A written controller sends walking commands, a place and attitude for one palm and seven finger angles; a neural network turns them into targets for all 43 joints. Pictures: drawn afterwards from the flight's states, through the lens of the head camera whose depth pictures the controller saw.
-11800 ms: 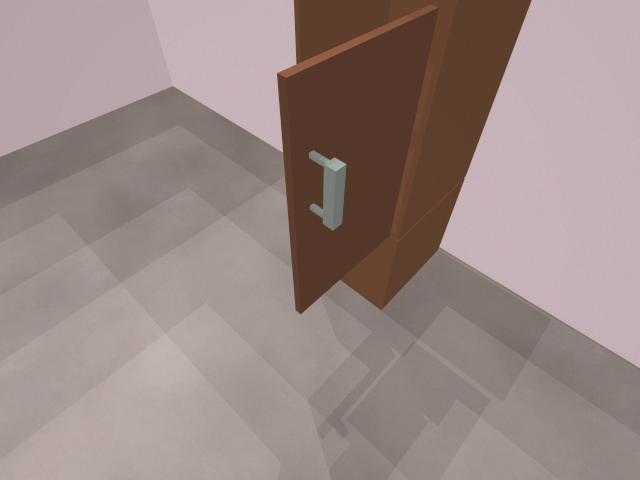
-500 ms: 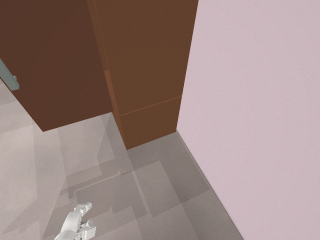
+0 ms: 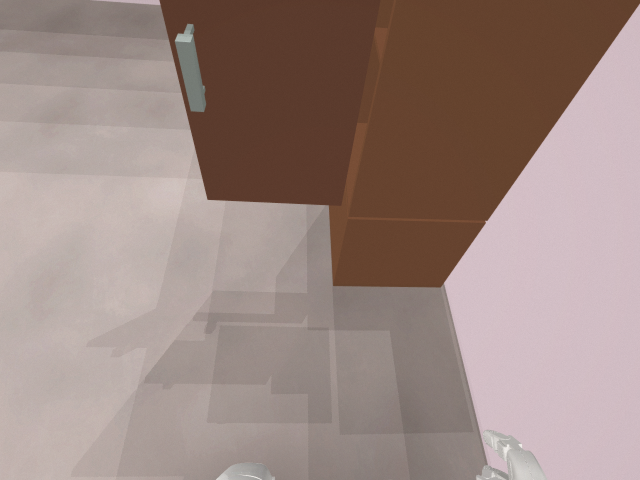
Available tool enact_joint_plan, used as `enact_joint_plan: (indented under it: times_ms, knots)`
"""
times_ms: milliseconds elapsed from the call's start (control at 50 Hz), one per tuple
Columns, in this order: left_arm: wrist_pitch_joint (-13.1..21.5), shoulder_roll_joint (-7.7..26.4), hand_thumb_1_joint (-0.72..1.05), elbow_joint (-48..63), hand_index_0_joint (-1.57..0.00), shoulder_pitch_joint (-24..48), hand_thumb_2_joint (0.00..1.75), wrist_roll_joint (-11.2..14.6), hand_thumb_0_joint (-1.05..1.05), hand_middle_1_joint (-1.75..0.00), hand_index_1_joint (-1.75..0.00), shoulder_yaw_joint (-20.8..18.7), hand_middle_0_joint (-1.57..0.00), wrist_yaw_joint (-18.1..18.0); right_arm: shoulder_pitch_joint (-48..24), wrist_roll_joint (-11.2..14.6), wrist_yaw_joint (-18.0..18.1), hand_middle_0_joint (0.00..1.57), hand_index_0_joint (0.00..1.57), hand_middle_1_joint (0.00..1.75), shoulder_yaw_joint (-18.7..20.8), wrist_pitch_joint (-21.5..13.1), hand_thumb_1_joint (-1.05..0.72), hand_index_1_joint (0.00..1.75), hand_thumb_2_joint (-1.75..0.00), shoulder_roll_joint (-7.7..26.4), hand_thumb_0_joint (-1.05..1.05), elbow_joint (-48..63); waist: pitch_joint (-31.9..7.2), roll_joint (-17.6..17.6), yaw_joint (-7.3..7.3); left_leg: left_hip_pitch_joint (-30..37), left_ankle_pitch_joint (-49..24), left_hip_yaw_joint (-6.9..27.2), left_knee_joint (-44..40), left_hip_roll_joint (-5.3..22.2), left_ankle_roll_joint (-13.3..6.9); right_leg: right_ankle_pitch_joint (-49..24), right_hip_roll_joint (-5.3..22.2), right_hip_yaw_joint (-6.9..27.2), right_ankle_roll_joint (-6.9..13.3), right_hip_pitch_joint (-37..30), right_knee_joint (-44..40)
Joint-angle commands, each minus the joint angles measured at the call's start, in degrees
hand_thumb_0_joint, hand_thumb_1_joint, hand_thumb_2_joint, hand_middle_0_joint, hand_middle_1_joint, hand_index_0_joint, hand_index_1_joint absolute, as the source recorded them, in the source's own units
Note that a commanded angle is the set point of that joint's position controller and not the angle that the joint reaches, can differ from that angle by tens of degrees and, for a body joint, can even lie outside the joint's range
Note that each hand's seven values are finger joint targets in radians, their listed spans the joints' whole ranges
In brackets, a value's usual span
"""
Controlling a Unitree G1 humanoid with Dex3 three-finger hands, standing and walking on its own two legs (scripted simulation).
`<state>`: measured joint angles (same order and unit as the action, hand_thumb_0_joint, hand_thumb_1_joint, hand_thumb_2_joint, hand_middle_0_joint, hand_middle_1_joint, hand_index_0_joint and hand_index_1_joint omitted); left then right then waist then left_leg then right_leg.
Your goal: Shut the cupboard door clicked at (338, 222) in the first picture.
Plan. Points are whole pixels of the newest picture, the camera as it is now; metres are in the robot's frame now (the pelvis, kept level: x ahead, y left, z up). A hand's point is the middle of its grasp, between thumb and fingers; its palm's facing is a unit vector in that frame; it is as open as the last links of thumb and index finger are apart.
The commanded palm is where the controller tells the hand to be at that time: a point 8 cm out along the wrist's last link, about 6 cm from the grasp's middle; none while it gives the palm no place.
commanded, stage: take the last steps up to it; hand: left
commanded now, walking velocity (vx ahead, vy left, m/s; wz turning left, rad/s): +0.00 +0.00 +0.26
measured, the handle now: (194, 68) +0.73 +0.31 +0.06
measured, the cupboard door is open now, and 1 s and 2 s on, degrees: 89 89 89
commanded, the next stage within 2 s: come to a stop and stand still in 1.00 s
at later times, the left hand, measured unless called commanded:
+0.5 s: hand out of the picture +0.06 +0.17 -0.15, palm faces +0.17 -0.96 -0.21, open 7.3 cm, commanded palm none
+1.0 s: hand (157, 431) +0.17 +0.24 -0.16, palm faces +0.17 -0.97 -0.17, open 7.4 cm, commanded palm none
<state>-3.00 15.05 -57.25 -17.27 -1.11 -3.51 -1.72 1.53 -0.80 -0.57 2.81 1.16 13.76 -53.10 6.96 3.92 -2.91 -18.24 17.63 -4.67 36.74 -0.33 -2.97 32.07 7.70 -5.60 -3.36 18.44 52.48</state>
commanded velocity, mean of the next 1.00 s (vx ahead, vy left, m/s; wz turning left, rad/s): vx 0.25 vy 0.02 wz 0.05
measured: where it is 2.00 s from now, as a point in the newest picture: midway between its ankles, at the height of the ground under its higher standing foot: (284, 444)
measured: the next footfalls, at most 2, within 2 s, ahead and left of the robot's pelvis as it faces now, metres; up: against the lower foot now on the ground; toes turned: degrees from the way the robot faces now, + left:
right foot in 0.40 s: +0.06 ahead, -0.12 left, +0.00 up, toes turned +1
left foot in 0.78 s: +0.29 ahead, +0.18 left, +0.00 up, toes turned +8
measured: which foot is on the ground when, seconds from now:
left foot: down 0.00-0.40, up 0.42-0.76, down 0.78-1.00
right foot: up 0.00-0.38, down 0.40-0.78, up 0.80-1.00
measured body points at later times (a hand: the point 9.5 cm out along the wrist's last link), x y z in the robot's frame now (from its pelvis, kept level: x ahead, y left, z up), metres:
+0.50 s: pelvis +0.04 -0.01 +0.02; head +0.05 -0.02 +0.46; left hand +0.05 +0.22 -0.13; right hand +0.06 -0.26 -0.15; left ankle +0.02 +0.10 -0.67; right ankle +0.02 -0.12 -0.72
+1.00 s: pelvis +0.19 +0.07 +0.01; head +0.21 +0.08 +0.46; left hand +0.17 +0.29 -0.15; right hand +0.28 -0.15 -0.14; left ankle +0.20 +0.17 -0.72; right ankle +0.20 -0.04 -0.67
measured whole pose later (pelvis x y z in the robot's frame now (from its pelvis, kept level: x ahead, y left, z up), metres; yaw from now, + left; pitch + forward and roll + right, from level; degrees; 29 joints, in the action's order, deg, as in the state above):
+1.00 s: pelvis +0.19 +0.07 +0.01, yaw +6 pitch +0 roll +1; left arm 0.9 8.3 -61.7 -15.4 -1.8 -3.0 -0.5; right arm 10.4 -1.5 1.4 2.7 -4.1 9.1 -59.7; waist 3.2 1.7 -1.4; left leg -14.1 12.1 -11.1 26.1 0.7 -3.0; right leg 21.3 5.6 -5.0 0.4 26.4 55.5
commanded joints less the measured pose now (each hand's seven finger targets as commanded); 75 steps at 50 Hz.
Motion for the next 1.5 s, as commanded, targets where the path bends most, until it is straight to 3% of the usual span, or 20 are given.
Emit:
enact_joint_plan:
  times_ms: [0,240,320,340,380,400,500,660,720,760,780,840,920,1040,1100,1140,1240,1340,1440,1480]
  knots:
    - [1.1,3.3,0.90,4.7,-0.20,3.6,0.90,0.0,0.00,-0.30,-0.30,-0.4,-0.20,0.5,5.9,-0.4,2.2,0.20,0.20,0.30,1.8,-0.3,-0.90,0.30,-0.90,10.1,0.00,1.7,-8.4,-12.6,4.07,10.3,-31.3,16.1,-16.5,16.9,-8.3,-3.3,-1.1,6.3,-0.1,10.7,12.4]
    - [2.8,-0.1,0.90,5.2,-0.20,5.2,0.90,-0.6,0.00,-0.30,-0.30,0.4,-0.20,2.1,12.1,-0.8,1.4,0.20,0.20,0.30,1.8,-1.6,-0.90,0.30,-0.90,7.2,0.00,-1.0,-4.4,-12.1,4.45,6.0,8.4,20.1,-24.3,12.9,-8.0,-6.8,-4.3,2.0,1.9,5.4,-6.5]
    - [4.0,-0.8,0.90,2.9,-0.20,-1.5,0.90,-0.6,0.00,-0.30,-0.30,0.1,-0.20,2.1,11.8,-0.5,1.4,0.20,0.20,0.30,1.8,-1.8,-0.90,0.30,-0.90,5.4,0.00,-1.8,-4.8,-9.2,0.95,-3.1,15.1,18.6,-19.8,9.5,-5.8,-11.9,-6.5,0.6,2.8,-12.0,-23.3]
    - [4.5,0.8,0.90,1.5,-0.20,-5.7,0.90,-0.8,0.00,-0.30,-0.30,-0.3,-0.20,1.9,11.3,-0.2,1.3,0.20,0.20,0.30,1.5,-2.0,-0.90,0.30,-0.90,3.9,0.00,-1.8,-4.6,-4.2,-1.10,-9.5,16.6,15.3,-13.0,5.4,-3.4,-9.9,-4.0,4.2,3.5,-19.9,-30.1]
    - [4.8,7.5,0.90,0.6,-0.20,-11.8,0.90,-1.0,0.00,-0.30,-0.30,-1.8,-0.20,0.9,7.5,-0.3,0.3,0.20,0.20,0.30,0.9,-2.2,-0.90,0.30,-0.90,1.4,0.00,1.5,-0.6,11.4,-4.45,-25.0,16.0,3.8,12.8,-2.5,1.4,11.4,19.0,33.5,13.0,-22.0,-46.8]
    - [5.4,6.5,0.90,0.6,-0.20,-10.0,0.90,-0.5,0.00,-0.30,-0.30,-1.5,-0.20,0.7,6.2,-0.9,0.0,0.20,0.20,0.30,1.6,-2.1,-0.90,0.30,-0.90,3.3,0.00,1.0,1.6,8.8,-2.94,-24.9,11.2,6.7,19.7,0.2,1.4,13.0,18.4,35.1,14.4,-16.4,-48.4]
    - [7.7,-0.4,0.90,-0.2,-0.20,-3.8,0.90,0.0,0.00,-0.30,-0.30,0.1,-0.20,0.7,12.2,-0.8,-1.0,0.20,0.20,0.30,1.5,-1.6,-0.90,0.30,-0.90,-0.2,0.00,-3.9,1.6,2.2,2.59,-19.4,-5.4,5.0,20.7,4.6,3.7,-18.2,9.9,10.1,10.3,-13.3,-45.4]
    - [7.4,2.2,0.90,-6.4,-0.20,-9.0,0.90,-0.4,0.00,-0.30,-0.30,0.0,-0.20,0.7,7.0,-0.2,-1.5,0.20,0.20,0.30,0.3,-3.2,-0.90,0.30,-0.90,-2.6,0.00,-3.3,-1.3,6.8,0.33,-10.3,-3.3,-2.4,0.1,1.9,3.1,-38.5,8.9,3.4,10.0,-18.0,-37.3]
    - [6.7,2.0,0.90,-6.8,-0.20,-6.8,0.90,0.0,0.00,-0.30,-0.30,-0.2,-0.20,0.7,17.3,-0.6,-0.6,0.20,0.20,0.30,0.8,-4.0,-0.90,0.30,-0.90,-0.4,0.00,-7.1,-4.5,2.7,6.13,9.9,-7.2,-4.6,-9.4,-0.7,2.1,-40.2,5.7,-0.1,7.7,-9.1,-23.9]
    - [6.4,-3.7,0.90,-4.7,-0.20,-9.6,0.90,0.8,0.00,-0.30,-0.30,0.7,-0.20,1.1,30.8,-1.4,1.2,0.20,0.20,0.30,3.4,-4.4,-0.90,0.30,-0.90,10.4,0.00,-10.0,-16.0,-19.2,9.83,31.1,-11.4,23.9,-15.2,21.5,-6.3,-1.0,-5.4,-4.5,3.5,10.8,4.7]
    - [6.2,-2.9,0.90,-2.4,-0.20,-5.1,0.90,0.2,0.00,-0.30,-0.30,0.8,-0.20,0.7,31.2,-1.0,1.5,0.20,0.20,0.30,3.2,-3.8,-0.90,0.30,-0.90,10.5,0.00,-10.1,-14.7,-15.5,9.97,23.9,-4.3,27.4,-20.1,24.8,-9.1,3.7,-5.3,0.9,5.4,11.8,15.3]
    - [5.7,-4.2,0.90,-2.9,-0.20,-1.3,0.90,-0.3,0.00,-0.30,-0.30,0.5,-0.20,1.4,18.6,-0.9,2.1,0.20,0.20,0.30,1.2,-4.5,-0.90,0.30,-0.90,3.0,0.00,-7.0,-3.7,-11.7,5.41,6.8,1.0,17.6,-25.3,21.1,-7.3,-8.5,0.1,5.2,5.2,14.8,19.2]
    - [4.3,-7.0,0.90,-3.6,-0.20,-4.5,0.90,-0.4,0.00,-0.30,-0.30,0.9,-0.20,1.8,15.5,-1.0,2.2,0.20,0.20,0.30,0.5,-5.3,-0.90,0.30,-0.90,1.5,0.00,-6.4,-5.2,-8.5,2.15,2.7,-11.4,6.5,-24.9,17.8,-6.7,-11.1,0.1,3.1,3.8,6.6,4.0]
    - [4.0,-5.7,0.90,-2.4,-0.20,-2.4,0.90,-0.7,0.00,-0.30,-0.30,0.9,-0.20,2.0,13.3,-1.0,1.6,0.20,0.20,0.30,0.8,-3.7,-0.90,0.30,-0.90,2.8,0.00,-6.4,-3.1,-9.8,1.51,-0.5,1.8,5.1,-23.3,15.7,-6.0,-15.3,-3.5,-0.7,3.6,-3.1,-13.0]
    - [4.9,-1.9,0.90,-3.3,-0.20,-5.9,0.90,-0.7,0.00,-0.30,-0.30,0.4,-0.20,1.4,12.5,-0.4,1.4,0.20,0.20,0.30,-0.2,-3.4,-0.90,0.30,-0.90,0.5,0.00,-6.5,-2.3,-0.5,-1.27,-4.9,2.4,1.3,-12.3,9.3,-0.9,-20.9,-1.5,4.3,4.3,-12.9,-27.2]
    - [6.0,3.5,0.90,-3.9,-0.20,-5.7,0.90,0.1,0.00,-0.30,-0.30,0.8,-0.20,0.8,15.1,0.1,1.3,0.20,0.20,0.30,-1.0,-2.7,-0.90,0.30,-0.90,-1.6,0.00,-6.7,-4.8,9.7,1.33,-2.8,10.6,-2.6,-1.4,1.5,4.0,-34.2,13.4,19.2,12.1,-10.3,-36.3]
    - [5.5,2.8,0.90,-3.1,-0.20,1.7,0.90,0.8,0.00,-0.30,-0.30,1.0,-0.20,-0.9,18.4,1.0,2.4,0.20,0.20,0.30,-1.2,-1.1,-0.90,0.30,-0.90,-2.4,0.00,-11.1,-11.5,4.7,3.43,2.8,1.4,1.3,-8.5,3.4,5.2,-75.2,8.6,9.5,11.5,-17.8,-24.0]
    - [3.1,3.2,0.90,-1.5,-0.20,2.6,0.90,0.7,0.00,-0.30,-0.30,-0.4,-0.20,-1.1,17.3,0.2,3.1,0.20,0.20,0.30,0.7,0.2,-0.90,0.30,-0.90,0.7,0.00,-9.5,-10.0,-6.8,2.74,11.3,-37.6,1.6,-6.6,8.4,3.2,-57.5,2.8,4.8,6.4,-7.9,-18.7]
    - [1.2,-1.0,0.90,1.6,-0.20,5.7,0.90,0.6,0.00,-0.30,-0.30,-0.2,-0.20,-0.7,16.1,-0.6,3.6,0.20,0.20,0.30,1.7,0.2,-0.90,0.30,-0.90,3.8,0.00,-7.3,-6.5,-13.0,3.10,10.7,-47.6,10.6,-13.4,17.4,-5.6,-5.8,-5.7,2.6,4.1,0.3,-8.6]
    - [0.8,-1.5,0.90,2.0,-0.20,6.1,0.90,0.4,0.00,-0.30,-0.30,-0.2,-0.20,-0.6,14.4,-1.0,3.7,0.20,0.20,0.30,1.5,0.0,-0.90,0.30,-0.90,3.1,0.00,-6.6,-4.8,-13.1,2.71,9.3,-46.1,11.2,-13.2,17.7,-7.3,-3.4,-6.1,3.9,4.5,0.6,-8.0]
